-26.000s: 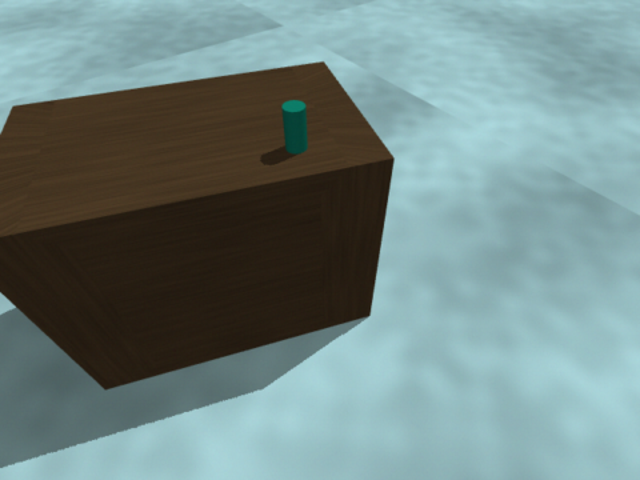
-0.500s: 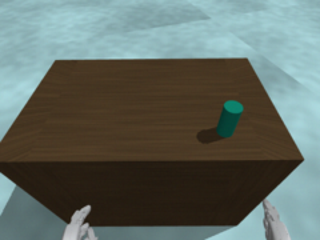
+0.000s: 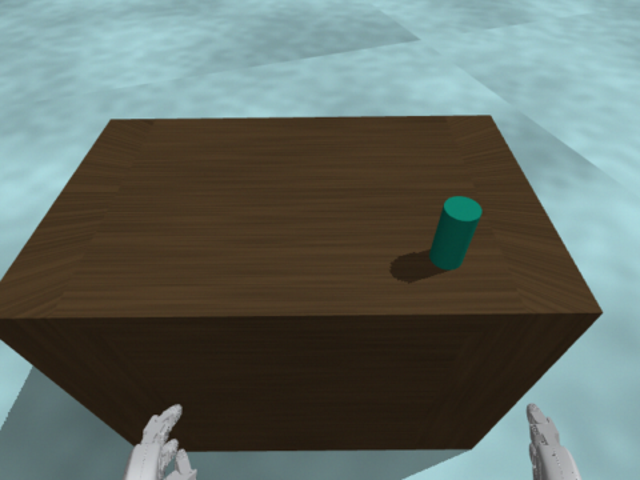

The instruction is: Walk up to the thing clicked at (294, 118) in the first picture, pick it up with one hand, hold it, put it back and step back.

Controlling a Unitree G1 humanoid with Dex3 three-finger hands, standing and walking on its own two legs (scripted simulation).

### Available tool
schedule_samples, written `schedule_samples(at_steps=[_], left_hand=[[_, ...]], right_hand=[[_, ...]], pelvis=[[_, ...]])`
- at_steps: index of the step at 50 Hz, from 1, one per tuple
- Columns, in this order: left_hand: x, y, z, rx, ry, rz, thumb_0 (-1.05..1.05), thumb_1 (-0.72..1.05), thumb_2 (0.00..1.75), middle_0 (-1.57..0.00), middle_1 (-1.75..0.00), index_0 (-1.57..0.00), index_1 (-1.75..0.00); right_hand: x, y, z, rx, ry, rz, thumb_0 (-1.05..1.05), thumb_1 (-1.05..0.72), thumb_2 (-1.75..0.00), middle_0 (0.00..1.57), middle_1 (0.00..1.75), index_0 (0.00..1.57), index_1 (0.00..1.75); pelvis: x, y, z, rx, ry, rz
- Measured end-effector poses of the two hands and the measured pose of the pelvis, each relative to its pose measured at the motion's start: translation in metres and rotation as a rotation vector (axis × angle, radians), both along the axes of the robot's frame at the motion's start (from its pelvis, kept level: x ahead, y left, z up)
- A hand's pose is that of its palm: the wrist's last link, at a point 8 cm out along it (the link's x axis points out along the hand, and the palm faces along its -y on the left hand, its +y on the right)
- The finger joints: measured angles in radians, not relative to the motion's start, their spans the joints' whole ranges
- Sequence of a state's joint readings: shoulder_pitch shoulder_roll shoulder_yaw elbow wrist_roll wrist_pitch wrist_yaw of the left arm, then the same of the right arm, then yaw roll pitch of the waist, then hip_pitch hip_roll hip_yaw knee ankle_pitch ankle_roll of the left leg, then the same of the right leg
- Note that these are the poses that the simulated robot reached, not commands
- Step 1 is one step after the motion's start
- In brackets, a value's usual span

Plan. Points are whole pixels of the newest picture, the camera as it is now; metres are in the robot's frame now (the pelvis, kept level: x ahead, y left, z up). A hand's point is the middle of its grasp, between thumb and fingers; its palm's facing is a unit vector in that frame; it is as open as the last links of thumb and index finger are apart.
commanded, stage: home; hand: right
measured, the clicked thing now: (453, 234) +0.49 -0.17 +0.03
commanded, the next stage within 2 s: stand in 1.24 s
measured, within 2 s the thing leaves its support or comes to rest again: neither
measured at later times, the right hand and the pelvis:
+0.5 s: hand (503, 479) +0.17 -0.18 -0.05, palm faces +0.13 +0.95 -0.28, open 17.4 cm; pelvis +0.00 +0.00 +0.00, yaw +0 degrees
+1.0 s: hand (506, 479) +0.18 -0.19 -0.05, palm faces +0.12 +0.95 -0.28, open 17.4 cm; pelvis +0.00 -0.01 +0.00, yaw +0 degrees
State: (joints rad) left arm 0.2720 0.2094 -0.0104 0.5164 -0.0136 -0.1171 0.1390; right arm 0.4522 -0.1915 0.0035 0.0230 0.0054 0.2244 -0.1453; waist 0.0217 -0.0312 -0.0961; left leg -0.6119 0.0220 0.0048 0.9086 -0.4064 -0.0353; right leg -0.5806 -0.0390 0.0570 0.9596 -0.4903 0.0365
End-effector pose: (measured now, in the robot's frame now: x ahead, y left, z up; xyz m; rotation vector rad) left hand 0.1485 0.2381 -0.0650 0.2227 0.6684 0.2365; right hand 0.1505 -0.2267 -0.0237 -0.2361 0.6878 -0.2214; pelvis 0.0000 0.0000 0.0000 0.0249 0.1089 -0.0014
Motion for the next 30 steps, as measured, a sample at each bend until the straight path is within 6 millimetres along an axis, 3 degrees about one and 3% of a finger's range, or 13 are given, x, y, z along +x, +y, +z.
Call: schedule_samples(at_steps=[30], left_hand=[[0.0060, -0.0035, 0.0034, 0.027, -0.019, 0.001, 0.02, 0.90, 0.90, -0.20, -0.30, -0.20, -0.30]], right_hand=[[0.0019, -0.0054, -0.0005, 0.007, 0.010, -0.005, -0.01, 0.53, -0.05, 0.06, 0.05, 0.06, 0.05]], pelvis=[[0.0030, -0.0043, -0.0015, 0.006, 0.005, -0.001]])
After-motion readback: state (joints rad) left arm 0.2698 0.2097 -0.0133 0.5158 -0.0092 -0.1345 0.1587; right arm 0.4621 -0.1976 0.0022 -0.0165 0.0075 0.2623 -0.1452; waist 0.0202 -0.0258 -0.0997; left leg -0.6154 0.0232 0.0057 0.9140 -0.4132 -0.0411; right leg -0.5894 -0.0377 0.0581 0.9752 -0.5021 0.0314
